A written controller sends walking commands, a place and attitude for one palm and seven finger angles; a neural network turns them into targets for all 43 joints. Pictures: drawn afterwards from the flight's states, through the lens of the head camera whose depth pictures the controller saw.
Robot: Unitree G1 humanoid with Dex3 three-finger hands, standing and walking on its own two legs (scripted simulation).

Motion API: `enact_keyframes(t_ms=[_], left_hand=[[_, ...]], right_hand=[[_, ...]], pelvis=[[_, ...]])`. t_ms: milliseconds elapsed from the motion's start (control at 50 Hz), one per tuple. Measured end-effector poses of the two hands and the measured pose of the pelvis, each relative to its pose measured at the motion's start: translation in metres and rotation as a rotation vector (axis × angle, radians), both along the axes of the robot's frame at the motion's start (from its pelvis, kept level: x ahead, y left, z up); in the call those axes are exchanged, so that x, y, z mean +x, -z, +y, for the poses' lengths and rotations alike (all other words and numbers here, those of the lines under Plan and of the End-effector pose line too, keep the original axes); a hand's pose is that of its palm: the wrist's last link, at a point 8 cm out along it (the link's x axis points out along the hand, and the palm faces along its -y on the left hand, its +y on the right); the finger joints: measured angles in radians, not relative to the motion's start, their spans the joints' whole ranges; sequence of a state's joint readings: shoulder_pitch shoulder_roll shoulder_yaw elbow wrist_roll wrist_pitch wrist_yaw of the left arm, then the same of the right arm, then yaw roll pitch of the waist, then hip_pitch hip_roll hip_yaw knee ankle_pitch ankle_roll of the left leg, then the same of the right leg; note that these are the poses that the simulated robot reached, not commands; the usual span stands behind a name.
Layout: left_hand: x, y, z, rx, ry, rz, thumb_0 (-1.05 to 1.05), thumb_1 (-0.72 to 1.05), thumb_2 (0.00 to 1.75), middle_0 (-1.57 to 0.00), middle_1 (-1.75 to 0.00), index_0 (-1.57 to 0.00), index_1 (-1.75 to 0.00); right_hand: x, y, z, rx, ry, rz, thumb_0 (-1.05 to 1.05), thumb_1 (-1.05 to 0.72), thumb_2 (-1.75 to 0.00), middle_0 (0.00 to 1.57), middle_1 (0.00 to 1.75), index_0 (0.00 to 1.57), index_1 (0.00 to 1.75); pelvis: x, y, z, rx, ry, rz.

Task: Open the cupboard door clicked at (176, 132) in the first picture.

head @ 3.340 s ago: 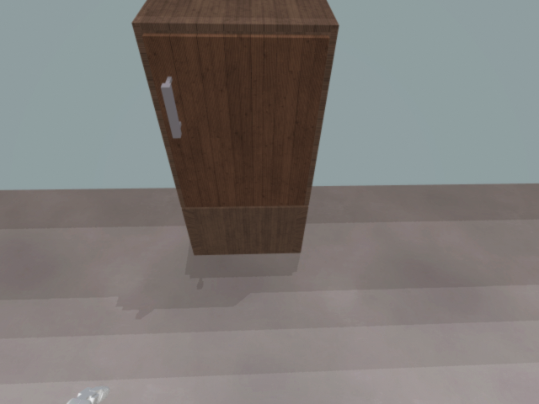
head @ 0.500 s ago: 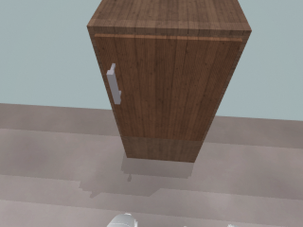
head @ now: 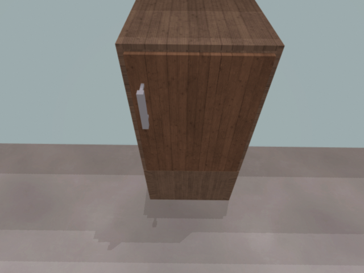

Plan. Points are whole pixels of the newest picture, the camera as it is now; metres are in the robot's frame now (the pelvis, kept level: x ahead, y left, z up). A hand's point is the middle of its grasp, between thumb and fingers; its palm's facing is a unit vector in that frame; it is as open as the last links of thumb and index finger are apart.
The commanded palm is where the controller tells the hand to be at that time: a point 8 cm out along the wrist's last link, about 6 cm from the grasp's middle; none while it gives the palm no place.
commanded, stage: come to a stop and stand still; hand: left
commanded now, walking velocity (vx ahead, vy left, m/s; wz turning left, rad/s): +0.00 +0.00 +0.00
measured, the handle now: (144, 106) +0.60 +0.16 +0.00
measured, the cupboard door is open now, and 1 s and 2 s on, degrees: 0 0 0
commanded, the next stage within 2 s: look again from close up in 0.52 s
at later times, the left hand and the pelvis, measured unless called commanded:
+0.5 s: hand out of the picture -0.07 +0.13 -0.18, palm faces +0.06 -0.99 -0.14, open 7.4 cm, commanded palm none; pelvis -0.03 -0.02 +0.00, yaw +1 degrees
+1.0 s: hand out of the picture +0.01 +0.19 -0.18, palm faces +0.04 -0.98 -0.21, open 7.4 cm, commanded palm none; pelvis -0.01 +0.01 -0.01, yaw +0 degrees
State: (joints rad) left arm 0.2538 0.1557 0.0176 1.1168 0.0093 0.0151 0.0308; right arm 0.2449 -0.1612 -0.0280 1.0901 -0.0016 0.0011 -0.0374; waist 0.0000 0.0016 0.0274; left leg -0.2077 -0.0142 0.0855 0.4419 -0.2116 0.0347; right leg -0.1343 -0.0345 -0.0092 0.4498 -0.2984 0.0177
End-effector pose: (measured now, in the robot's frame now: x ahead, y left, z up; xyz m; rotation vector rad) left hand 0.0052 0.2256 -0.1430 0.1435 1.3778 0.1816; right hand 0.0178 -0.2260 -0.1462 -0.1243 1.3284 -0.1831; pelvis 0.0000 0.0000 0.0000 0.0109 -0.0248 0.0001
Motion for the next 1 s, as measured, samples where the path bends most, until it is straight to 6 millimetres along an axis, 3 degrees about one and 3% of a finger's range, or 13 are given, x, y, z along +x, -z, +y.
enact_keyframes(t_ms=[260,440,580,700,1000], left_hand=[[-0.034,-0.001,-0.025,-0.02,0.011,-0.005,0.01,0.91,0.9,-0.19,-0.3,-0.19,-0.3],[-0.072,0.006,-0.042,-0.064,-0.023,0.075,0.0,0.91,0.9,-0.19,-0.3,-0.19,-0.3],[-0.087,0.007,-0.048,-0.084,-0.042,0.114,0.0,0.91,0.9,-0.19,-0.3,-0.19,-0.3],[-0.083,0.009,-0.043,-0.073,-0.016,0.093,0.0,0.91,0.9,-0.2,-0.3,-0.2,-0.3],[-0.002,0.004,0.011,0.004,0.018,-0.077,0.0,0.91,0.9,-0.19,-0.3,-0.19,-0.3]], right_hand=[[-0.091,0.003,0.001,0.052,0.031,0.149,0.0,-0.92,-0.9,0.2,0.3,0.2,0.3],[-0.117,-0.001,-0.002,0.039,0.043,0.208,0.0,-0.91,-0.9,0.2,0.3,0.2,0.3],[-0.105,-0.002,0.003,0.037,0.034,0.189,0.0,-0.91,-0.9,0.2,0.3,0.2,0.3],[-0.074,0.005,0.008,0.052,-0.005,0.113,0.0,-0.91,-0.9,0.2,0.3,0.2,0.3],[-0.009,0.002,0.011,-0.002,-0.048,-0.028,0.02,-0.94,-0.9,0.2,0.3,0.2,0.3]], pelvis=[[-0.029,-0.003,-0.016,-0.008,-0.007,-0.027],[-0.035,-0.001,-0.019,-0.013,-0.011,-0.009],[-0.033,-0.001,-0.018,-0.015,-0.011,0.001],[-0.031,0.004,-0.011,-0.04,-0.014,0.012],[-0.005,0.006,0.012,-0.017,-0.008,0.023]])
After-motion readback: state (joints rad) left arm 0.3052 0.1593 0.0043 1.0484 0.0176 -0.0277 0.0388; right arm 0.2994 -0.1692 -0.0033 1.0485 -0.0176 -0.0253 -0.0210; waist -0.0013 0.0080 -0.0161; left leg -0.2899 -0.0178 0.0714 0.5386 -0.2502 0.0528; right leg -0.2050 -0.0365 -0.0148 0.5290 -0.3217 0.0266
